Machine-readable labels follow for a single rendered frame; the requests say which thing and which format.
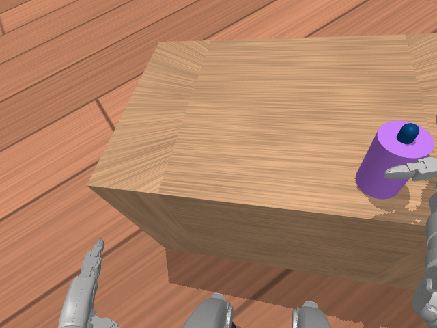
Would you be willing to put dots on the left robot hand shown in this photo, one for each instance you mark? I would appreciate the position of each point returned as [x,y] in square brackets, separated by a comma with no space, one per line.
[78,306]

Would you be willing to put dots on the right robot hand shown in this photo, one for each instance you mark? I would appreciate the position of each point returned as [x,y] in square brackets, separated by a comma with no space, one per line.
[423,169]

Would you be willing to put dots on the right robot arm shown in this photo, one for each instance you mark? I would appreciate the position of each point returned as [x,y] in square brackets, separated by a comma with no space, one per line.
[424,299]

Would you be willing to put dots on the bottle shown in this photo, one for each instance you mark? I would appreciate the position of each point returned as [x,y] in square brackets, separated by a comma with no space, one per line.
[396,143]

